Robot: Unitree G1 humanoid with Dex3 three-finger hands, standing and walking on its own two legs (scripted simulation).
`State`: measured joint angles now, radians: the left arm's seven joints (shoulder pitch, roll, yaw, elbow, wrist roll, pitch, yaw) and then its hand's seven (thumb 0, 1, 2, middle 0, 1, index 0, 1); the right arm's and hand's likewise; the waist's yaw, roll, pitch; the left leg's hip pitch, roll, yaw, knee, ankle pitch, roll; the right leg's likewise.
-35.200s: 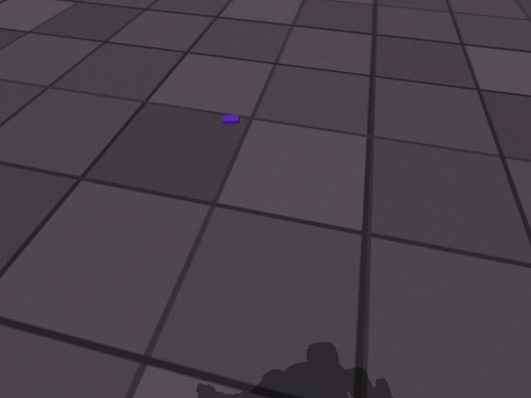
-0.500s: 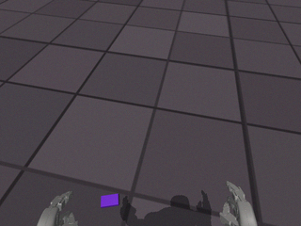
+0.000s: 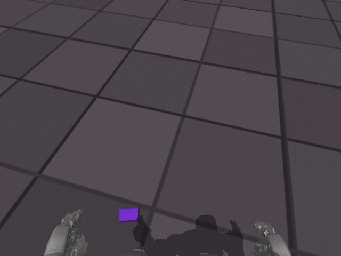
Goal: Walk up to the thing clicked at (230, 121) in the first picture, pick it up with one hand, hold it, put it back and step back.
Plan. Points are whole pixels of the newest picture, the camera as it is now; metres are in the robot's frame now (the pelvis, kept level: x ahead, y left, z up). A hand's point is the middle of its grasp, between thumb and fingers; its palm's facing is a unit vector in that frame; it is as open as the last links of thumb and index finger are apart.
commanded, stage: stand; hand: left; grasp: from above
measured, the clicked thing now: (128, 215) +0.43 +0.21 -0.71
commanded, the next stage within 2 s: none
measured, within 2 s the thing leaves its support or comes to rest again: neither
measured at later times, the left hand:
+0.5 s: hand out of the picture +0.05 +0.24 -0.12, palm faces +0.04 -0.95 -0.32, open 7.4 cm
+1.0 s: hand out of the picture +0.06 +0.25 -0.11, palm faces +0.02 -0.94 -0.34, open 7.4 cm
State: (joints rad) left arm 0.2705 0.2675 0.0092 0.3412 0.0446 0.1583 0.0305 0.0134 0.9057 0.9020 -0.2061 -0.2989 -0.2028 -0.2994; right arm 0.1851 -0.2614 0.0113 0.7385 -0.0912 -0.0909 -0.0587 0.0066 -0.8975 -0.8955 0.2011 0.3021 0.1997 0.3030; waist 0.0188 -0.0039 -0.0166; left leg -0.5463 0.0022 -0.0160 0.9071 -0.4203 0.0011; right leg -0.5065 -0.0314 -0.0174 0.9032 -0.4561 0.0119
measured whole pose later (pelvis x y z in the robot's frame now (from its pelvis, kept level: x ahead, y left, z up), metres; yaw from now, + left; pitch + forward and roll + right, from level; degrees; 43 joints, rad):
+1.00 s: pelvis +0.01 +0.01 +0.05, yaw +0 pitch -4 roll +0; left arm 0.14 0.30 0.04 1.16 0.02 0.00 0.02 0.01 0.91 0.90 -0.20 -0.30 -0.20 -0.30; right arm 0.13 -0.30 -0.02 1.13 -0.03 0.00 -0.01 0.00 -0.90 -0.90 0.20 0.30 0.20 0.30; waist 0.01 0.01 0.07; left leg -0.13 0.00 -0.01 0.37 -0.17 0.01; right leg -0.09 -0.04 -0.02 0.35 -0.20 0.03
